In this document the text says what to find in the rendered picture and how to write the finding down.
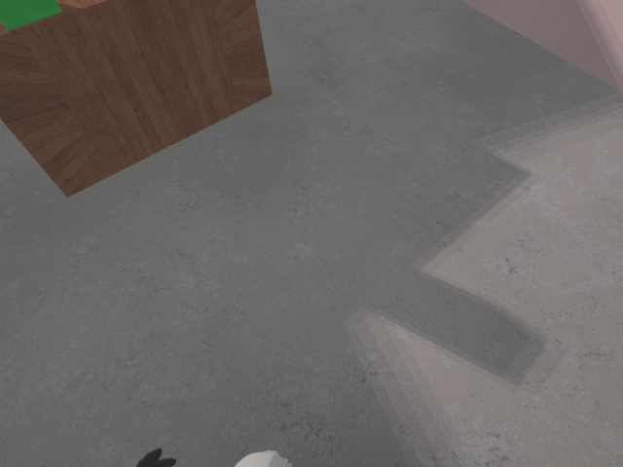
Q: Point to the robot left hand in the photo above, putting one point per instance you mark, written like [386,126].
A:
[151,460]

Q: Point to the pedestal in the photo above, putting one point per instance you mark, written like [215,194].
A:
[105,84]

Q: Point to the carton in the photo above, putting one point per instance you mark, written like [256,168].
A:
[16,13]

